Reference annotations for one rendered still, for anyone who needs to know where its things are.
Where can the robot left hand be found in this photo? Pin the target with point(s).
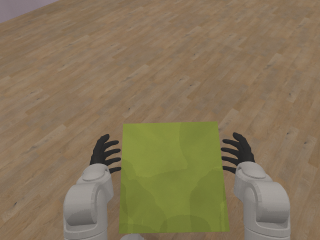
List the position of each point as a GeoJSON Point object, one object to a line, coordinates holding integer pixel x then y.
{"type": "Point", "coordinates": [99, 155]}

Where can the left robot forearm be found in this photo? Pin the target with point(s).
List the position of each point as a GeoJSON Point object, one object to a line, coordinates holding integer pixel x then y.
{"type": "Point", "coordinates": [85, 205]}

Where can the carton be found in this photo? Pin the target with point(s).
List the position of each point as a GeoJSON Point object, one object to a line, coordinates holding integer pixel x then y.
{"type": "Point", "coordinates": [172, 179]}

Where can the right robot forearm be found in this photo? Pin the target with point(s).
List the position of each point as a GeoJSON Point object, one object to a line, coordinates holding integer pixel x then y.
{"type": "Point", "coordinates": [266, 205]}

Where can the robot right hand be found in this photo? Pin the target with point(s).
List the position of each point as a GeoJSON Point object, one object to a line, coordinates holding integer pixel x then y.
{"type": "Point", "coordinates": [244, 153]}

